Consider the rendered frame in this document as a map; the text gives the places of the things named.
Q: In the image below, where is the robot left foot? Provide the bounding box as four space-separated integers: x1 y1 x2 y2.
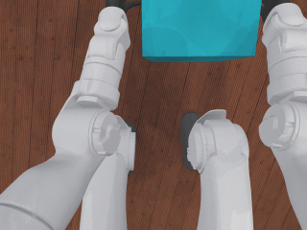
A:
125 121 136 176

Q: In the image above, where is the right robot upper arm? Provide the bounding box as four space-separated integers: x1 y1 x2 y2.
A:
258 101 307 230

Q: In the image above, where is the left robot upper arm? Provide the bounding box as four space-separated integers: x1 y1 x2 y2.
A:
0 107 121 230

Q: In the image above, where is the right robot forearm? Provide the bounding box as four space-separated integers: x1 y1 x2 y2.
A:
262 3 307 105

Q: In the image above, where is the robot right hand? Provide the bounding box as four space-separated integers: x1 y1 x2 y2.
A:
260 0 291 23

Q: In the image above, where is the carton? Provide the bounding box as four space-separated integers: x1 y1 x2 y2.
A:
141 0 262 62

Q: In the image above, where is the robot left hand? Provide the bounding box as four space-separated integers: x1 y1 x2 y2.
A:
106 0 142 13

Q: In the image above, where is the robot right foot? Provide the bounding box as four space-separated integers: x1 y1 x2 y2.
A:
179 111 200 171

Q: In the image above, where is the robot foot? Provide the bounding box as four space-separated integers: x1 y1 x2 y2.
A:
125 121 136 176
179 111 200 171

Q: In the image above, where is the left robot forearm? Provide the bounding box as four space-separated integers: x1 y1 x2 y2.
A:
52 6 130 140

